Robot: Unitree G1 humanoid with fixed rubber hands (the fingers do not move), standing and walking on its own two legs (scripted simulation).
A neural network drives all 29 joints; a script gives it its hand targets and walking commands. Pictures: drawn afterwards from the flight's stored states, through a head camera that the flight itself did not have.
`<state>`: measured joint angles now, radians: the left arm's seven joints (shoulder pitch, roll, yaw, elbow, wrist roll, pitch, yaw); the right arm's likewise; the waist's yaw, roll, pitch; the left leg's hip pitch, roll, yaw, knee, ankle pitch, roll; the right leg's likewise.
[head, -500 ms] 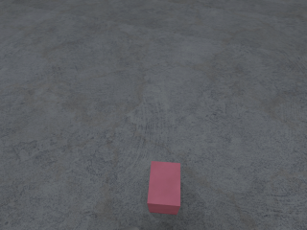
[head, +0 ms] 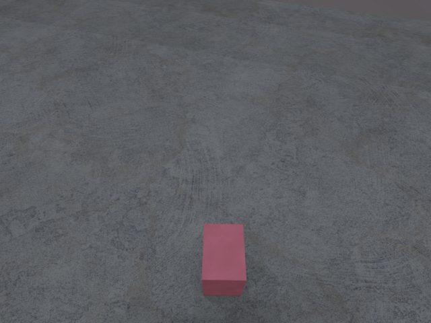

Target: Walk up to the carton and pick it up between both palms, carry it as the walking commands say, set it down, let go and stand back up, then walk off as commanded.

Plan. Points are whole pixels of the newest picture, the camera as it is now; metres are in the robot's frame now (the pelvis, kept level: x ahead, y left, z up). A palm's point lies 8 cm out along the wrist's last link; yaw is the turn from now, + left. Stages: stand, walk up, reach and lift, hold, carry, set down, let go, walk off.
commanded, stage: walk up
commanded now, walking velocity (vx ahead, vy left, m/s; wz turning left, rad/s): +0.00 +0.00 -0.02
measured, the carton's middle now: (222, 260) +0.44 -0.02 -0.65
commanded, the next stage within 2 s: stand in 1.02 s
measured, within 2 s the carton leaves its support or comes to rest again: neither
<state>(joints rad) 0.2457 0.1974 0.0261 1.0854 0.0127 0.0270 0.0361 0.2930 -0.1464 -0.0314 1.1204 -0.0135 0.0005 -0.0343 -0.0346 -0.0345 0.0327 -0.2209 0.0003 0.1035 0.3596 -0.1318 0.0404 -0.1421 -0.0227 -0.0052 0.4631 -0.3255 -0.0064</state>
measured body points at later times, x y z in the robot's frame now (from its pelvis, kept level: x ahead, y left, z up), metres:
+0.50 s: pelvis +0.00 -0.02 +0.00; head +0.01 -0.02 +0.45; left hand -0.01 +0.20 -0.16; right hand -0.03 -0.24 -0.16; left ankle +0.04 +0.09 -0.74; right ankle -0.04 -0.13 -0.74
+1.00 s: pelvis +0.02 -0.02 +0.00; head +0.03 -0.03 +0.45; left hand +0.00 +0.20 -0.16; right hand +0.01 -0.25 -0.16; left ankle +0.04 +0.09 -0.74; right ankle -0.04 -0.13 -0.74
